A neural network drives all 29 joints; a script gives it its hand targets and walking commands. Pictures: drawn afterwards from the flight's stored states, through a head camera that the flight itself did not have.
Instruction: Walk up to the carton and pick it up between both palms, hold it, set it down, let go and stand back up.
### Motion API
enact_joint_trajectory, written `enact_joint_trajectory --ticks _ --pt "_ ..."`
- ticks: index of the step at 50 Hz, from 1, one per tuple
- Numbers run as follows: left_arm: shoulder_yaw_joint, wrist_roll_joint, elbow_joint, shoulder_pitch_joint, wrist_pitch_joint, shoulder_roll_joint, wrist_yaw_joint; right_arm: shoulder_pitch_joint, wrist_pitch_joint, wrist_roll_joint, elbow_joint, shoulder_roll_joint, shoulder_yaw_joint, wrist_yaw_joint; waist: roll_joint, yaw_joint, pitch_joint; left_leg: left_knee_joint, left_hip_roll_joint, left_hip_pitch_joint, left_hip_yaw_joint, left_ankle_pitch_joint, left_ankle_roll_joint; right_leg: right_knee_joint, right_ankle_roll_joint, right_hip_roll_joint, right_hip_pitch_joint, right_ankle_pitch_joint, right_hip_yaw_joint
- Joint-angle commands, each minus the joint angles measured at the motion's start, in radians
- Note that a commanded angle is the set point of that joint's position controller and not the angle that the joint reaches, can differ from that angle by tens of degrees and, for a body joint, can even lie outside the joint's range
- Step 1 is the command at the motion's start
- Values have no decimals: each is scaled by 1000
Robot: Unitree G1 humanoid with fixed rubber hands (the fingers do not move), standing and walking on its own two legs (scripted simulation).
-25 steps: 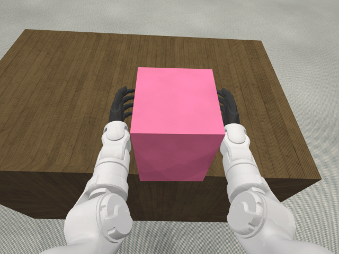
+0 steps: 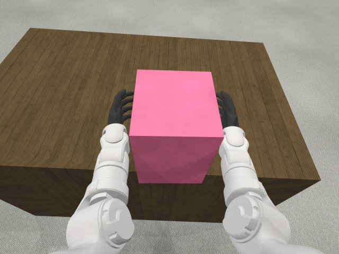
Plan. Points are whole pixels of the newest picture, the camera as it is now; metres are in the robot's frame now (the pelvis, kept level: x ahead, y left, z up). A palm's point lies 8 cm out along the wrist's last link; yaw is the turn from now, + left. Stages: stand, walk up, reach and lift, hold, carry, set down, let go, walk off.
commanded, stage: reach and lift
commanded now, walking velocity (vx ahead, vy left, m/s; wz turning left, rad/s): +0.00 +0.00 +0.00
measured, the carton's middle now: (172, 131) +0.43 +0.03 +0.02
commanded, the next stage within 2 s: none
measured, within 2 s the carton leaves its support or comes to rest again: leaves its support in 1.16 s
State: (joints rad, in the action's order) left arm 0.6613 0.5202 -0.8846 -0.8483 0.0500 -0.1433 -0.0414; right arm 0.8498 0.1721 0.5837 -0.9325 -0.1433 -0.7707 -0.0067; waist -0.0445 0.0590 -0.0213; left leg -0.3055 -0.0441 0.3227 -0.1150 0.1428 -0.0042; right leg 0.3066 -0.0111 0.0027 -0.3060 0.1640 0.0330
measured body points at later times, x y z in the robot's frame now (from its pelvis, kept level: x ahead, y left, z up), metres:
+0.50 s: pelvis +0.00 +0.00 +0.00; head +0.07 +0.02 +0.45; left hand +0.42 +0.17 +0.06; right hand +0.44 -0.11 +0.07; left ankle -0.01 +0.12 -0.75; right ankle -0.02 -0.11 -0.75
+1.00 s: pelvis +0.00 +0.00 +0.00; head +0.05 +0.01 +0.45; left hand +0.41 +0.17 +0.06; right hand +0.43 -0.11 +0.06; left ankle -0.01 +0.12 -0.75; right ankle -0.02 -0.11 -0.75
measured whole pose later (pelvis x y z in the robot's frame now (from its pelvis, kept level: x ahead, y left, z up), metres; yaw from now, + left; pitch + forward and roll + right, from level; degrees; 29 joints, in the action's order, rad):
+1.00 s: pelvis +0.00 +0.00 +0.00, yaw +1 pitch +8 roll +0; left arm 0.56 0.42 -0.89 -0.78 0.05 -0.11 -0.07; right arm 0.79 0.23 0.46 -0.99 -0.12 -0.65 0.05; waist -0.03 0.04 -0.03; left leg -0.31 -0.05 0.30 -0.11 0.14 -0.01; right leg 0.29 -0.02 0.00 -0.26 0.16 0.07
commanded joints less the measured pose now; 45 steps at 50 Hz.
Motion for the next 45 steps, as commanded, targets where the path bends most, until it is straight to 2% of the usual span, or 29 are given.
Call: enact_joint_trajectory --ticks 1,9,30,36,45 --pt "-178 13 44 -478 17 -291 39 462 47 31 -6 -357 221 -107 26 11 -565 -71 24 -281 -59 -453 -9 25 61 16 191 -348 66" --pt "-195 14 59 -470 5 -316 42 461 52 33 -4 -368 218 -113 30 4 -556 -68 23 -300 -54 -454 -10 15 58 16 180 -325 74" --pt "-224 1 57 -453 4 -338 52 458 68 13 -6 -399 253 -111 28 -2 -542 -55 24 -259 -48 -428 0 27 59 10 228 -371 74" --pt "-272 -26 42 -450 15 -367 51 465 97 -15 -32 -418 308 -100 42 -1 -576 -65 19 -247 -47 -460 -9 46 49 14 256 -445 72" --pt "-338 -77 16 -463 33 -384 64 479 120 -66 -57 -439 399 -78 31 -6 -587 -43 20 -179 -41 -400 -7 61 45 7 356 -530 53"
